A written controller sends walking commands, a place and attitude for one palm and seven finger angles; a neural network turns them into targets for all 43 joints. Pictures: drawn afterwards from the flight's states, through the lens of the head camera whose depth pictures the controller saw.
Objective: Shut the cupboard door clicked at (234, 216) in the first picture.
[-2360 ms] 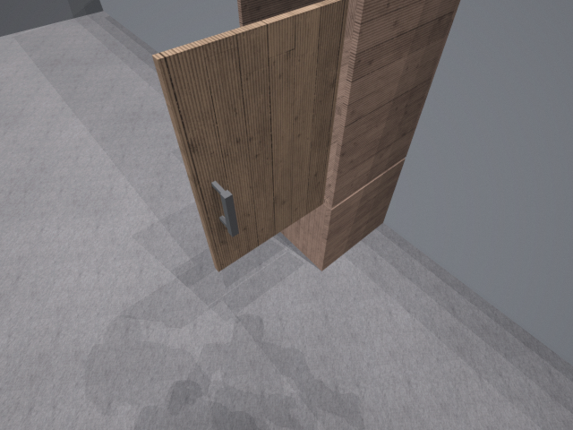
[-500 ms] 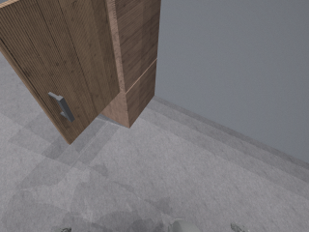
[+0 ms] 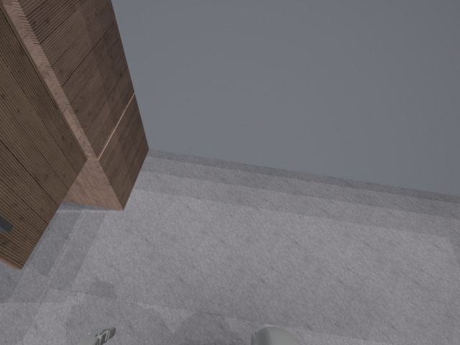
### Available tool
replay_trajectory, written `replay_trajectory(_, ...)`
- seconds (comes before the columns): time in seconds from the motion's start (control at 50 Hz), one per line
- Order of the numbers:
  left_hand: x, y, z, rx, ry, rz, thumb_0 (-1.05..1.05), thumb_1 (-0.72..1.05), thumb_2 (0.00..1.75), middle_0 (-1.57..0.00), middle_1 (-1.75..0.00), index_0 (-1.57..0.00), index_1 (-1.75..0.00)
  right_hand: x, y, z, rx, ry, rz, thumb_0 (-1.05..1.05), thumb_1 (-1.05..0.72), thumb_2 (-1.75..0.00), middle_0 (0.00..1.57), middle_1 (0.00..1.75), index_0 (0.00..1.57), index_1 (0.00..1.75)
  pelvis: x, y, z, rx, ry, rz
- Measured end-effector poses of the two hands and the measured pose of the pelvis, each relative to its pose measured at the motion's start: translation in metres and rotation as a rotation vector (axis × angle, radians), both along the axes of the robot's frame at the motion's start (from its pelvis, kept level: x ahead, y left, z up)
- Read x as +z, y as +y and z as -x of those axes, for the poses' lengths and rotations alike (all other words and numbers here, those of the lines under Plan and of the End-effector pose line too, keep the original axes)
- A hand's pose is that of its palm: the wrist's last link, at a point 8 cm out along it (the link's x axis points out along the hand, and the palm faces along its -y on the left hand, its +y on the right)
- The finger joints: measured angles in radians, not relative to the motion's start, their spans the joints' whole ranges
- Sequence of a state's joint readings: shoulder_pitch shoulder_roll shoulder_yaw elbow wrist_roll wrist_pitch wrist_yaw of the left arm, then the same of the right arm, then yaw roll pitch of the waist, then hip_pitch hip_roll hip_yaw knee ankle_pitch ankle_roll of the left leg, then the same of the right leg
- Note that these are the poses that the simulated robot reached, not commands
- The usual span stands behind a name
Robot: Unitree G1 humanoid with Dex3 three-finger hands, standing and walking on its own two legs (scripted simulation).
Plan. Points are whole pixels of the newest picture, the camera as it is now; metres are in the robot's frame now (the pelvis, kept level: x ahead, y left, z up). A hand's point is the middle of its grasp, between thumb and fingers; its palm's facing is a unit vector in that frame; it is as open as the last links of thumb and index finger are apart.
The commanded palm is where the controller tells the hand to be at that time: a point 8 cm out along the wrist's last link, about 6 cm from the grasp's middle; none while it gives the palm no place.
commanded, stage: walk to a spot facing it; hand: left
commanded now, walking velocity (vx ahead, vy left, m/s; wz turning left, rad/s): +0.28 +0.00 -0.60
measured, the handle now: out of the picture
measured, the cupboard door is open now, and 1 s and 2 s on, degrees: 89 89 89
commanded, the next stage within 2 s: turn to face it in 1.24 s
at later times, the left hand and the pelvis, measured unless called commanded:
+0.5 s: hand (160, 303) +0.21 +0.15 -0.18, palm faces -0.31 -0.93 -0.18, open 7.4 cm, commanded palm none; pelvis +0.11 -0.03 +0.00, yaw -20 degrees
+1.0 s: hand (234, 222) +0.41 +0.00 -0.18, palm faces -0.44 -0.88 -0.17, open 7.2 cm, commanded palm none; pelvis +0.29 -0.14 +0.00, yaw -29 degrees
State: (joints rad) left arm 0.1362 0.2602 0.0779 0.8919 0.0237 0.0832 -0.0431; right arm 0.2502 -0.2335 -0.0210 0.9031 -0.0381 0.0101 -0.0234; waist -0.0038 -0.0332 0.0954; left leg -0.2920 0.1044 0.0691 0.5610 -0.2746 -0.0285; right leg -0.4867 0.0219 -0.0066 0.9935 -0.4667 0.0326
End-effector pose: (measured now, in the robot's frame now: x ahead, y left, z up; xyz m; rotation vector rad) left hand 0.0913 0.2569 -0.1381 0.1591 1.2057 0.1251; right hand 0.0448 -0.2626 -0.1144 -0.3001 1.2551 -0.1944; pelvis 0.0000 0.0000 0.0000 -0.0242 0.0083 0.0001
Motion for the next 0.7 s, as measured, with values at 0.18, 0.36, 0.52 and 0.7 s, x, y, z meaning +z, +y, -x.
replay_trajectory(0.18, 0.005, -0.038, -0.058, -0.149, -0.072, -0.038, 0.01, 0.91, 0.90, -0.20, -0.30, -0.20, -0.29, -0.024, -0.030, 0.045, -0.174, 0.070, -0.057, 0.01, -0.90, -0.89, 0.20, 0.30, 0.21, 0.30, -0.011, -0.029, -0.020, -0.128, 0.008, -0.010)
replay_trajectory(0.36, 0.001, -0.046, -0.064, -0.206, 0.083, -0.027, 0.01, 0.91, 0.90, -0.20, -0.30, -0.20, -0.30, -0.002, -0.036, -0.032, -0.237, -0.101, -0.047, 0.01, -0.91, -0.89, 0.20, 0.30, 0.20, 0.30, 0.001, -0.027, -0.065, -0.245, -0.002, -0.033)
replay_trajectory(0.52, -0.007, -0.065, -0.147, -0.318, 0.099, -0.006, 0.01, 0.91, 0.90, -0.19, -0.30, -0.20, -0.29, -0.001, -0.020, -0.042, -0.320, -0.120, -0.043, 0.00, -0.91, -0.89, 0.20, 0.30, 0.21, 0.30, 0.000, -0.034, -0.113, -0.352, 0.003, -0.014)
replay_trajectory(0.7, 0.016, -0.172, -0.296, -0.506, -0.112, 0.023, 0.01, 0.91, 0.90, -0.19, -0.30, -0.19, -0.29, -0.019, -0.018, 0.014, -0.529, 0.147, -0.156, 0.01, -0.90, -0.89, 0.20, 0.30, 0.21, 0.30, -0.001, -0.085, -0.169, -0.429, 0.002, -0.020)
